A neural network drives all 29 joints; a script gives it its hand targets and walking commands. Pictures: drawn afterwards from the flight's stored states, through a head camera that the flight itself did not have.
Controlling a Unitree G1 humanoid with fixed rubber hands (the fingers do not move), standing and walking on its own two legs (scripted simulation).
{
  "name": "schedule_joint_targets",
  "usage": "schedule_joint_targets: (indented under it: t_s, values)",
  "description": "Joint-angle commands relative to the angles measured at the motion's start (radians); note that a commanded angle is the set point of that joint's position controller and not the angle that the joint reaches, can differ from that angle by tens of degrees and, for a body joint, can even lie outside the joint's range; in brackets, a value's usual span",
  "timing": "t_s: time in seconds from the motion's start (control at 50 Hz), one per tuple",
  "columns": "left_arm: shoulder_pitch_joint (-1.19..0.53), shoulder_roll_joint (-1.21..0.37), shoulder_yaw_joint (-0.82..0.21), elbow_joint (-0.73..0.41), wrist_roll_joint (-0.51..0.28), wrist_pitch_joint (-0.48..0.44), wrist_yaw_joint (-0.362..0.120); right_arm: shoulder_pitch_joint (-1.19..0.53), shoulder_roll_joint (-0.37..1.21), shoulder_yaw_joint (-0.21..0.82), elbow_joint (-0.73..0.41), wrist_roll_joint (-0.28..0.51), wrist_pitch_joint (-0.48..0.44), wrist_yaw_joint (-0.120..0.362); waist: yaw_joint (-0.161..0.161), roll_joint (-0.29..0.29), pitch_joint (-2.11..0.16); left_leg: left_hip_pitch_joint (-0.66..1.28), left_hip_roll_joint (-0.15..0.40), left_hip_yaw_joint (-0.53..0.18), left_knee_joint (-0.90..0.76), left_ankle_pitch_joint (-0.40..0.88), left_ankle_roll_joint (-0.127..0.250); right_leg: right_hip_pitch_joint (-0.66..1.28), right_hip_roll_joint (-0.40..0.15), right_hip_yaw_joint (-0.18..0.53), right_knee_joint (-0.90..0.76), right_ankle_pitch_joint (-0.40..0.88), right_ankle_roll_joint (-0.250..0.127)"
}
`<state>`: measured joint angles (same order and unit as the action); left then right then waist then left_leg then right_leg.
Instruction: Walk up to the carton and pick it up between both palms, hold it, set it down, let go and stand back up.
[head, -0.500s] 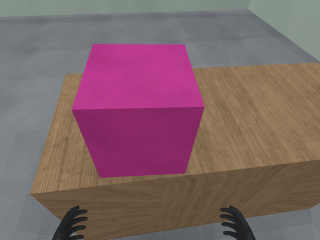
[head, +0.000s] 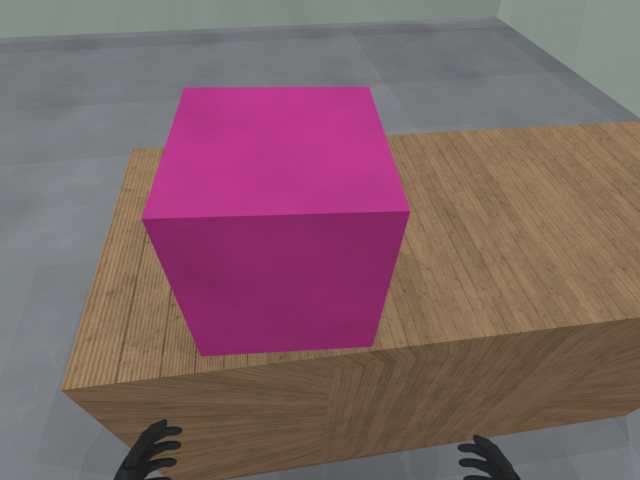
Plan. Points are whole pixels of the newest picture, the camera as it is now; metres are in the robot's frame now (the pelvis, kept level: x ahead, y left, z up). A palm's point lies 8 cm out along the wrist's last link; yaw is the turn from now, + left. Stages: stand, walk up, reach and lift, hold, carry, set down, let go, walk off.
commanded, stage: stand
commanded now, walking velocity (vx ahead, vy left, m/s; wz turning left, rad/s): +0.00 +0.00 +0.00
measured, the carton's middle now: (283, 224) +0.46 +0.05 +0.06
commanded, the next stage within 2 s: none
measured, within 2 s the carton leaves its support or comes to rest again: neither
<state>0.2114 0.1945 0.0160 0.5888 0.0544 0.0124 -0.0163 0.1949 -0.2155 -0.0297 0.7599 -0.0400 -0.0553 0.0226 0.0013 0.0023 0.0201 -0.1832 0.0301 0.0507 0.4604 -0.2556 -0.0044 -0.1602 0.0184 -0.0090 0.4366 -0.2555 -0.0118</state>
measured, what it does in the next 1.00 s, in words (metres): stands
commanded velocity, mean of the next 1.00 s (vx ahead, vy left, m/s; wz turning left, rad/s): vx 0.00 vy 0.00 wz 0.00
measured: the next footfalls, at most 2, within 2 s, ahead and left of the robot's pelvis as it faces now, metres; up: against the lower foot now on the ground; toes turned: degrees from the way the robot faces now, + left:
none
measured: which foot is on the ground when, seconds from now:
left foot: down 0.00-1.00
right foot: down 0.00-1.00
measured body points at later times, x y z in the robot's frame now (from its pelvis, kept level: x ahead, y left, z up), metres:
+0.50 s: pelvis +0.00 +0.02 +0.00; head -0.01 +0.02 +0.45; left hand -0.01 +0.25 -0.15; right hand -0.02 -0.22 -0.15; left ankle -0.01 +0.12 -0.74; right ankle -0.01 -0.11 -0.74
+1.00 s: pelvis -0.01 +0.04 +0.00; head -0.02 +0.04 +0.45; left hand -0.07 +0.24 -0.16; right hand -0.05 -0.16 -0.16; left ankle -0.01 +0.12 -0.74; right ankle -0.01 -0.11 -0.74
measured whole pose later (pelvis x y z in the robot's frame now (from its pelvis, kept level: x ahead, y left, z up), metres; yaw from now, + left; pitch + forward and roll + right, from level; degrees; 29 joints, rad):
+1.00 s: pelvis -0.01 +0.04 +0.00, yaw -1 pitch -1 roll +0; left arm 0.40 0.10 0.00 1.15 0.02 -0.01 0.04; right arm 0.35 -0.12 -0.01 1.16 -0.02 -0.01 -0.02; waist 0.00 0.00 0.00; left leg -0.18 -0.04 0.08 0.41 -0.21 0.06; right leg -0.18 -0.05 0.03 0.42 -0.22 0.06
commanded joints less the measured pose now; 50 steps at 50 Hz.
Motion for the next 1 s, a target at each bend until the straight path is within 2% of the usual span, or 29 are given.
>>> schedule_joint_targets:
  t_s: [0.0,0.06,0.16,0.54,0.76,0.98]
  values:
    - [0.036,0.099,0.036,-0.034,-0.007,-0.056,0.0,0.044,-0.118,-0.041,-0.028,0.003,0.03,0.005,0.001,-0.034,-0.11,-0.011,0.067,-0.055,-0.022,0.151,-0.002,-0.012,-0.111,0.087,-0.03,0.32,0.005]
    - [0.069,0.108,0.038,0.005,-0.014,-0.058,0.007,0.052,-0.121,-0.043,0.004,-0.001,0.028,0.012,0.003,-0.024,-0.048,-0.038,0.066,-0.068,-0.042,0.119,-0.001,-0.066,-0.111,0.098,-0.054,0.229,0.002]
    - [0.127,0.111,0.042,0.084,-0.016,-0.07,0.019,0.109,-0.125,-0.046,0.077,-0.001,0.023,0.002,-0.003,-0.021,-0.039,-0.015,0.07,-0.087,-0.064,0.129,0.01,-0.077,-0.107,0.1,-0.072,0.18,-0.003]
    - [0.266,0.046,0.025,0.416,-0.026,-0.052,0.048,0.217,-0.058,-0.013,0.321,0.013,0.036,-0.038,-0.005,-0.004,0.06,-0.013,0.064,-0.098,-0.144,0.065,0.036,-0.08,-0.105,0.09,-0.114,0.1,0.004]
    - [0.277,0.002,0.003,0.514,-0.031,-0.038,0.056,0.224,-0.02,0.004,0.375,0.016,0.041,-0.047,-0.006,-0.005,0.093,-0.023,0.06,-0.105,-0.165,0.025,0.042,-0.1,-0.1,0.079,-0.099,0.083,0.019]
    - [0.278,-0.028,-0.01,0.561,-0.033,-0.031,0.062,0.24,0.002,0.008,0.392,0.019,0.042,-0.052,-0.01,-0.001,0.088,-0.023,0.061,-0.123,-0.19,-0.013,0.051,-0.098,-0.099,0.072,-0.084,0.078,0.026]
